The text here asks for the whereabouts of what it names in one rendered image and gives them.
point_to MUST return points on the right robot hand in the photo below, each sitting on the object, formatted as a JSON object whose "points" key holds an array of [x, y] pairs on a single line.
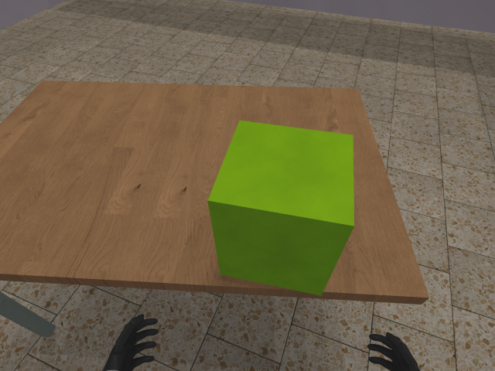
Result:
{"points": [[402, 359]]}

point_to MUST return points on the carton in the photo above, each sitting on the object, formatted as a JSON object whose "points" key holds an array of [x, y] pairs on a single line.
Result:
{"points": [[282, 206]]}

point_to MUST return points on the table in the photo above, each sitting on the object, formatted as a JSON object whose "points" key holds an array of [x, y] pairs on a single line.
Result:
{"points": [[107, 184]]}

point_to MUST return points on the left robot hand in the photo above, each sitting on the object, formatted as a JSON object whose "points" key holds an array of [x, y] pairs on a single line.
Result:
{"points": [[125, 348]]}

